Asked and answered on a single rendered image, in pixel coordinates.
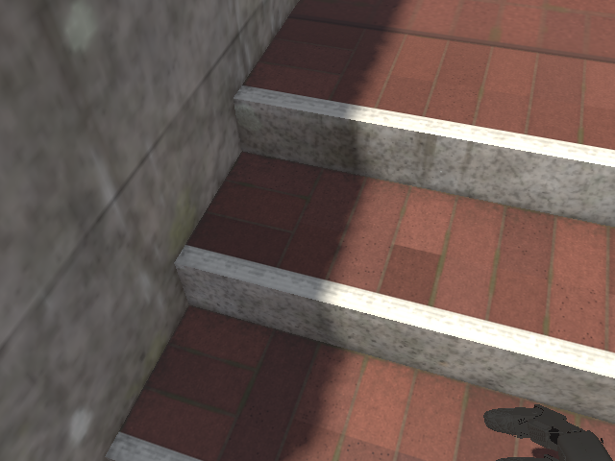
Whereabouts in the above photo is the right robot hand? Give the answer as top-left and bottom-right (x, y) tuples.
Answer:
(483, 404), (613, 461)

